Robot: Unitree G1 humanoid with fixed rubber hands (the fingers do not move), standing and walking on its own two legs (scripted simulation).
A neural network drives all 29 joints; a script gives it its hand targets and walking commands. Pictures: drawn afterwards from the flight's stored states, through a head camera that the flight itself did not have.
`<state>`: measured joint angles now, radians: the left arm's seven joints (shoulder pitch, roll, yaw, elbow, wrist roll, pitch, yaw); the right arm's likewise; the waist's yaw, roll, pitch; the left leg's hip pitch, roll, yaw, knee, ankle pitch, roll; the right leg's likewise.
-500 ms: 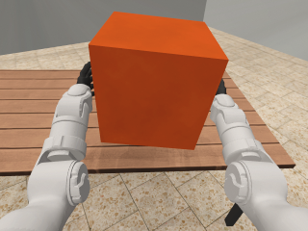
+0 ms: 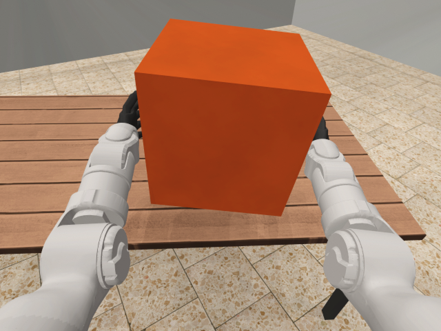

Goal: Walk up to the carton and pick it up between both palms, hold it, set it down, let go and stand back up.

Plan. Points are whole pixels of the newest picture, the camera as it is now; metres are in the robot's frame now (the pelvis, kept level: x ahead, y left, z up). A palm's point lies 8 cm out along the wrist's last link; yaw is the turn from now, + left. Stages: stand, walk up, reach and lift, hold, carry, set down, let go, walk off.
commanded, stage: set down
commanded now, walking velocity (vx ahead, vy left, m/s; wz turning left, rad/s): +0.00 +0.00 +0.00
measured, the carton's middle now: (225, 117) +0.47 +0.00 +0.19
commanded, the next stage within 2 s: none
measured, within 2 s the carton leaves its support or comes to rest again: rests again in 1.80 s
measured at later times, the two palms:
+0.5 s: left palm (139, 131) +0.44 +0.16 +0.18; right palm (316, 144) +0.43 -0.18 +0.16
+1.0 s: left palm (146, 134) +0.46 +0.16 +0.15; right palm (312, 148) +0.45 -0.19 +0.13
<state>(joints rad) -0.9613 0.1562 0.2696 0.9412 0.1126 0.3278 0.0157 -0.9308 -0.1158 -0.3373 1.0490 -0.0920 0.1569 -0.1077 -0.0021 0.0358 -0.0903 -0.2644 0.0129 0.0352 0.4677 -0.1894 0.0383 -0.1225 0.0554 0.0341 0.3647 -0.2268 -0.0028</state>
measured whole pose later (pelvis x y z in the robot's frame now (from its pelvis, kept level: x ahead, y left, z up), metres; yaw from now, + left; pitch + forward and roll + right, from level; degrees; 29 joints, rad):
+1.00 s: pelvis +0.02 -0.01 +0.00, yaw +0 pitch +6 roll -2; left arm -1.03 0.16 0.33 1.12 0.11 0.12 0.01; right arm -0.93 -0.07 -0.52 1.02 -0.28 0.05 -0.08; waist 0.00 0.04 -0.09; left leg -0.37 0.01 0.04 0.45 -0.19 0.03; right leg -0.24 0.06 0.03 0.36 -0.24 0.00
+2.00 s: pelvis +0.02 +0.00 -0.01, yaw -2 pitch +27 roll -3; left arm -1.05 0.18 0.09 1.27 -0.10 -0.17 0.08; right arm -0.95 -0.23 -0.48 1.25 -0.07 -0.20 0.02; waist 0.00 0.04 -0.24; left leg -0.79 0.02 0.04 0.45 -0.14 0.03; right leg -0.66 0.06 0.03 0.35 -0.17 0.00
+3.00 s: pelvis -0.01 +0.00 -0.02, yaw -2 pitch +32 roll -3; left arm -0.81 0.28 0.00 0.84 -0.28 0.07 0.07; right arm -0.83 -0.40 -0.23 0.88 0.24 -0.03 0.01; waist 0.00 0.04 -0.31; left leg -0.94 0.03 0.04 0.45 -0.08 0.03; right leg -0.84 0.07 0.03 0.43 -0.15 -0.01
